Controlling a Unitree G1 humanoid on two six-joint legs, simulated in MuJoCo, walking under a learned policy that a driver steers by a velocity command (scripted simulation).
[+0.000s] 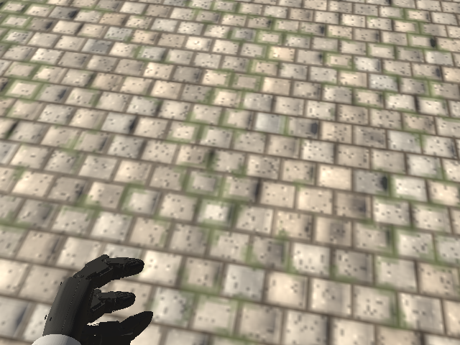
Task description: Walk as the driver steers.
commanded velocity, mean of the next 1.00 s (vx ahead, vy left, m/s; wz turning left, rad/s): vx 1.00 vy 0.00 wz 0.84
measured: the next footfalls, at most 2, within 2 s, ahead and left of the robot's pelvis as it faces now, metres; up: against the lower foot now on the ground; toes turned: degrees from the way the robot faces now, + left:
right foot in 0.02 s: +0.21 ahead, -0.16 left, +0.00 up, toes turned +4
left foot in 0.48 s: +0.56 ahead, +0.12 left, +0.00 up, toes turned +30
